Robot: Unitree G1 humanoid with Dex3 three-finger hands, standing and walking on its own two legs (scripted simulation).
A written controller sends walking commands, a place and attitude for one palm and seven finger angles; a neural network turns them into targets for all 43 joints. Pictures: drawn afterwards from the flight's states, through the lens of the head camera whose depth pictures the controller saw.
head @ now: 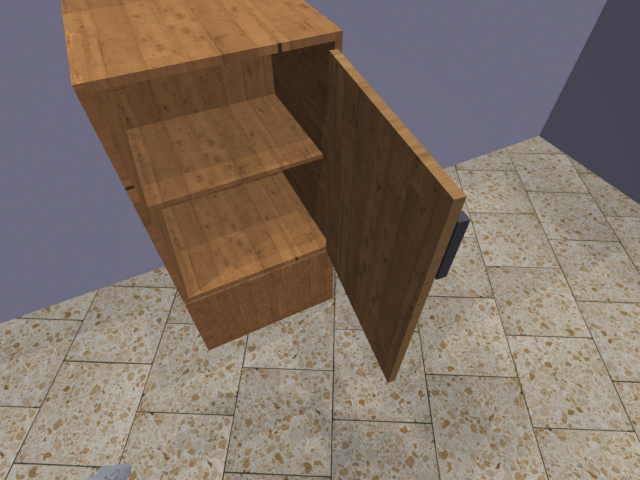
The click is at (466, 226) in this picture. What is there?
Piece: cupboard door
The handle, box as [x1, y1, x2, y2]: [435, 211, 469, 279]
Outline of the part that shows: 463,211 461,211 435,276 436,279 446,275 468,224 469,218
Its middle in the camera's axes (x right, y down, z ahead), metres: +0.19 +0.02 +0.62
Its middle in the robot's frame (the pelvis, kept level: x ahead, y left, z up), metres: +0.46 -0.16 -0.01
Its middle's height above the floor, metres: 0.76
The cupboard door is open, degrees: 84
